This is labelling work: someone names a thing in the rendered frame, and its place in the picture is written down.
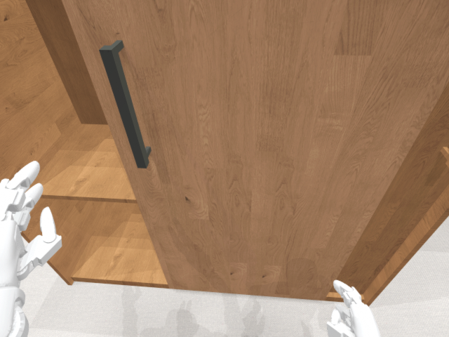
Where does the wardrobe door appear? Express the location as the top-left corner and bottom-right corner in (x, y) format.
(329, 82), (449, 294)
(62, 0), (449, 300)

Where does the left robot forearm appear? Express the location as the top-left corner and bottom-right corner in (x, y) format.
(0, 286), (29, 337)

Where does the robot right hand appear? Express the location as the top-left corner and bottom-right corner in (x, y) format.
(327, 280), (381, 337)

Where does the robot left hand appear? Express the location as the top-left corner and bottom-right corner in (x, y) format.
(0, 161), (62, 288)

